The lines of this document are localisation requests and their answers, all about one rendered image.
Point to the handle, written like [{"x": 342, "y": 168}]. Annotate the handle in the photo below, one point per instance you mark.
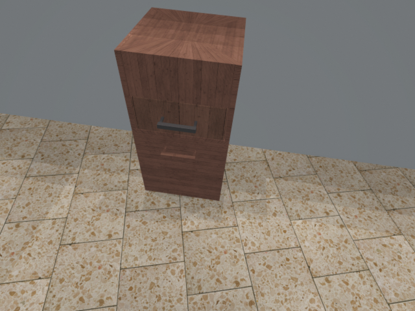
[
  {"x": 176, "y": 127},
  {"x": 178, "y": 156}
]

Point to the drawer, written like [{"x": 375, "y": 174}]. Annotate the drawer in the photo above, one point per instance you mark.
[{"x": 211, "y": 121}]

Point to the cabinet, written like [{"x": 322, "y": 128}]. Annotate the cabinet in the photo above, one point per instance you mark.
[{"x": 188, "y": 57}]

